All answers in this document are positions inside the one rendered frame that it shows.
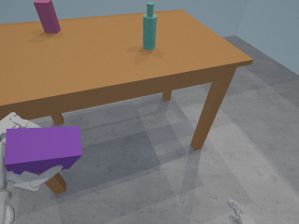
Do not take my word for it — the robot left hand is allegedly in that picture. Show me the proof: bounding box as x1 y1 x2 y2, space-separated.
0 112 63 193

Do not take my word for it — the robot right hand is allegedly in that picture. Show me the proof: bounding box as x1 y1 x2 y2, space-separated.
225 198 256 224

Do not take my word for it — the sponge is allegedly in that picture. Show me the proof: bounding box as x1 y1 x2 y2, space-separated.
5 126 82 175

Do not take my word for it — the table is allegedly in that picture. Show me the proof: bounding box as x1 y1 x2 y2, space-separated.
0 9 253 195

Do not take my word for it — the robot left forearm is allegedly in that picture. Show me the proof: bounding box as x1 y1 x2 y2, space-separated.
0 189 15 224

